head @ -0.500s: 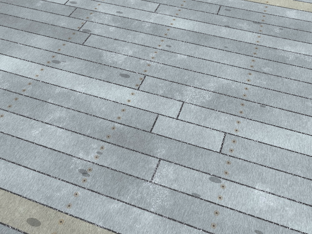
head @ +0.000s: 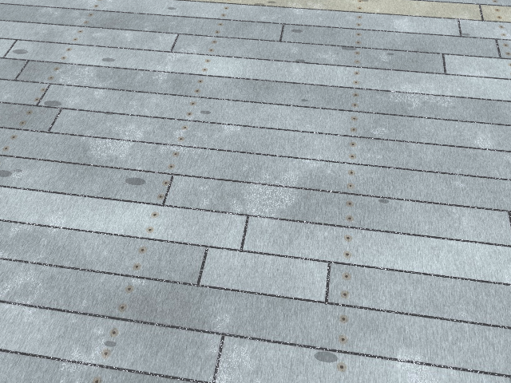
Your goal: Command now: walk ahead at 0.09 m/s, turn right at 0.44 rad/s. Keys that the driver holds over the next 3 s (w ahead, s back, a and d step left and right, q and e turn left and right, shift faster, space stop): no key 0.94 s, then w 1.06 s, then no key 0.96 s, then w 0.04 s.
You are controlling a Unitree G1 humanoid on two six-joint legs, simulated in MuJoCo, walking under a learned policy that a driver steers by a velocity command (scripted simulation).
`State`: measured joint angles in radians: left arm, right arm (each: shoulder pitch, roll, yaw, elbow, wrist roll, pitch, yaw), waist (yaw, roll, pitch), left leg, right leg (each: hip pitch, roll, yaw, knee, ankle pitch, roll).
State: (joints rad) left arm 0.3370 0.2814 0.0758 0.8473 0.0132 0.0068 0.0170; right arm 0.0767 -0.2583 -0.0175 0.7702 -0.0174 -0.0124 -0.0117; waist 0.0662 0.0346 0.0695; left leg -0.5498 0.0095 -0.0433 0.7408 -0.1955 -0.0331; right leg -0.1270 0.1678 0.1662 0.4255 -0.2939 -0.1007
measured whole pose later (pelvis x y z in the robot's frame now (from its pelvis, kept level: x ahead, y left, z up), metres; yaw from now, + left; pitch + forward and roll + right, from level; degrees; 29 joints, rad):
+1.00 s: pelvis +0.07 +0.00 +0.01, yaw -4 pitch -2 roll +0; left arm 0.28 0.20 -0.02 1.09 0.01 -0.01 0.04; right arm 0.26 -0.21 0.00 1.10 -0.01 0.01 -0.02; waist -0.02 0.01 0.02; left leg -0.21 -0.02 -0.01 0.40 -0.17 0.01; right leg -0.06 0.06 0.04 0.37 -0.28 -0.05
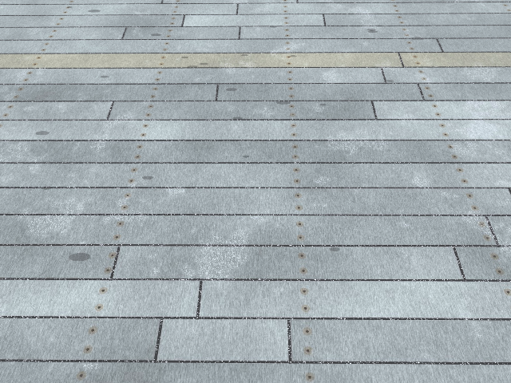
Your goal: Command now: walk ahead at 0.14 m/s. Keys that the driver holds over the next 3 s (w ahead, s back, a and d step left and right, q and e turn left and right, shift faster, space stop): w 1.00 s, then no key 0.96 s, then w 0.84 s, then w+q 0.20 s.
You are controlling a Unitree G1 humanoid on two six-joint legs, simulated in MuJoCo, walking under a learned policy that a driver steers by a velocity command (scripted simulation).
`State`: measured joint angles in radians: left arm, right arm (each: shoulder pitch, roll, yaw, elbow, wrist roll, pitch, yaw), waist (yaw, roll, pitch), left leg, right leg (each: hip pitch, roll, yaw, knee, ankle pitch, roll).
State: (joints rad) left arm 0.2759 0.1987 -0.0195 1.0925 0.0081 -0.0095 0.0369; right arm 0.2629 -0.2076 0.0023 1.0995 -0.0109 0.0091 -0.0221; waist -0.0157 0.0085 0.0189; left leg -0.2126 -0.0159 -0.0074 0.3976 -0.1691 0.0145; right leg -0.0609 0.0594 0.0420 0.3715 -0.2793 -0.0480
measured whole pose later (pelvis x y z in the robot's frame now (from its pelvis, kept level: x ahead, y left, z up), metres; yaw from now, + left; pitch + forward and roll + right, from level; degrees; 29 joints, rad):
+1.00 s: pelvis +0.46 +0.02 +0.00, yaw +0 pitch -1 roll -1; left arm 0.37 0.20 0.05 1.06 0.01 -0.09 0.00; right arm 0.20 -0.22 -0.05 0.96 -0.04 -0.04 0.02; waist 0.01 0.03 0.04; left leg -0.56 0.10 -0.01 1.06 -0.22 0.06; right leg -0.12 0.10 -0.11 0.30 -0.17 -0.12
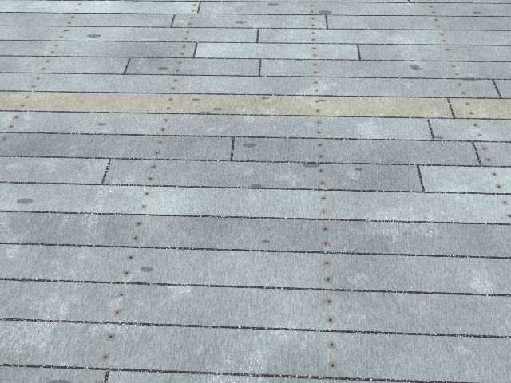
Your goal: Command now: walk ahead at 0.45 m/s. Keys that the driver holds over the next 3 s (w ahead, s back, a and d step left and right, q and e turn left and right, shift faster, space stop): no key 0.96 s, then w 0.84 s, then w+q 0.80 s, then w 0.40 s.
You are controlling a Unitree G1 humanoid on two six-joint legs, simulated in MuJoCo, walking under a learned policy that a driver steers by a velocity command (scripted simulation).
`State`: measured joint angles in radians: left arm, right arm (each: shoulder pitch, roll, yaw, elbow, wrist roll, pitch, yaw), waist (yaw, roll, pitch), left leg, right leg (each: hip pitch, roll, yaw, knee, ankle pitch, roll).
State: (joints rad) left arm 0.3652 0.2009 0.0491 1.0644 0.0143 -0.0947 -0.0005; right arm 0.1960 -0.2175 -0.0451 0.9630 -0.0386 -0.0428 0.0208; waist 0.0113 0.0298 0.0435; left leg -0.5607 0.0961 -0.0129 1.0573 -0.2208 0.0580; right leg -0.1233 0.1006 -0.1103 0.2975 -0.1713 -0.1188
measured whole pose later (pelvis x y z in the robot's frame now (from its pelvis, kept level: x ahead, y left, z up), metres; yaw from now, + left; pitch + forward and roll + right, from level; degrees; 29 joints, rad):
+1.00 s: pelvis +0.21 +0.00 +0.00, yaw +0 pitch -1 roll +0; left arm 0.33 0.12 -0.01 1.14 0.01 -0.02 0.04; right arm 0.31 -0.14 -0.01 1.13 -0.01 -0.01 -0.03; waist -0.01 0.01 0.01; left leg -0.22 -0.01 0.06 0.39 -0.15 0.04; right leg -0.12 0.02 -0.02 0.39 -0.25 -0.03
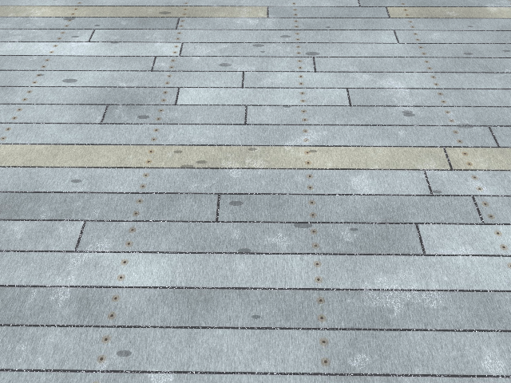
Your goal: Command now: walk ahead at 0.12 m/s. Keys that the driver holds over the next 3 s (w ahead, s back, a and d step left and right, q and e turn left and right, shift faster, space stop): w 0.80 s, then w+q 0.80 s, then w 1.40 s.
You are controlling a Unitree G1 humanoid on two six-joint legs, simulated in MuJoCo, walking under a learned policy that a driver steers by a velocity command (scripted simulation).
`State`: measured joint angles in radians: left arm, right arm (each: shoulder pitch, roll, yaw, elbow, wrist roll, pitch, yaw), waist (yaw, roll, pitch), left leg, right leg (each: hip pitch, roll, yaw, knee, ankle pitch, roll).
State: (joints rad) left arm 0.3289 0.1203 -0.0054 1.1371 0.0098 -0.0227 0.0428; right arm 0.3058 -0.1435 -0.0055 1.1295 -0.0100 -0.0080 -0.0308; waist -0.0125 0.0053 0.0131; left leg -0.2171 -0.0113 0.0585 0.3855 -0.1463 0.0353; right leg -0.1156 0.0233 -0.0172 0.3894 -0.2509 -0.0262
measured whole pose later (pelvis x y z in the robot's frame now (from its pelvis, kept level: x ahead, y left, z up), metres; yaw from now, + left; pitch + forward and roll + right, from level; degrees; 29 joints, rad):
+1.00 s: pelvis +0.45 +0.00 +0.00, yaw +4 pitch -1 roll -1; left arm 0.38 0.18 0.06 1.06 0.02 -0.11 0.00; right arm 0.21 -0.20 -0.06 0.96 -0.03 -0.03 0.02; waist 0.01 0.03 0.04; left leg -0.63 0.09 -0.03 1.05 -0.15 0.08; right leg -0.08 0.08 -0.17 0.27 -0.19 -0.11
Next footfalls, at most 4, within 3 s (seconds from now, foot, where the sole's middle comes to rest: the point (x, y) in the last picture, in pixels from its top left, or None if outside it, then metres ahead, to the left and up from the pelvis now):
0.72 right None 0.47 -0.06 -0.78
1.28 left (223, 312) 0.75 0.12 -0.78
1.82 right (235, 215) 1.11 0.09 -0.78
2.34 left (150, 187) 1.24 0.40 -0.78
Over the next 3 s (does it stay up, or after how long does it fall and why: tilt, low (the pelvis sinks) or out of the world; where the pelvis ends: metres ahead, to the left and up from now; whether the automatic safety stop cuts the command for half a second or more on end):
stays up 1.47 0.38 -0.01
